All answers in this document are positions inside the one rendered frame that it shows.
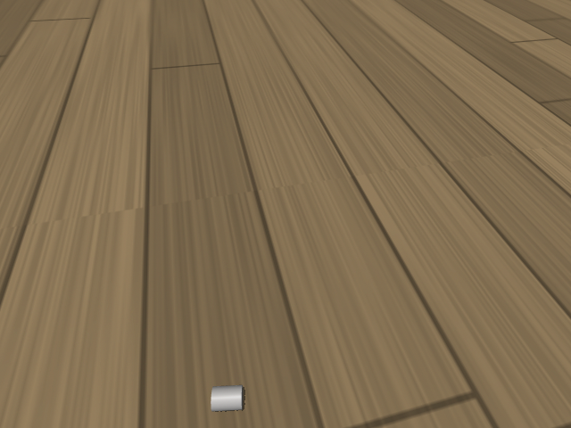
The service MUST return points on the can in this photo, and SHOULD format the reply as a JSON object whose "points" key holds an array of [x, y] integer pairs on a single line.
{"points": [[224, 398]]}

